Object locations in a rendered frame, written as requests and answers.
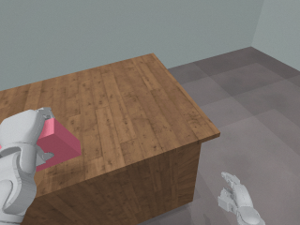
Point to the table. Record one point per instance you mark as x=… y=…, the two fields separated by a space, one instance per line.
x=140 y=134

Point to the robot left forearm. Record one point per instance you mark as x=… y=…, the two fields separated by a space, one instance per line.
x=17 y=185

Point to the robot right forearm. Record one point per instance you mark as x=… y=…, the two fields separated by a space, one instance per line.
x=247 y=215

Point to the left robot hand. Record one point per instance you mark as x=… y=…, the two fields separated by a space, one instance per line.
x=26 y=127

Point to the right robot hand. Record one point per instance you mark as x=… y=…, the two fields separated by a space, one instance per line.
x=230 y=200

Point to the sponge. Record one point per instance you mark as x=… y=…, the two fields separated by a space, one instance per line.
x=55 y=138

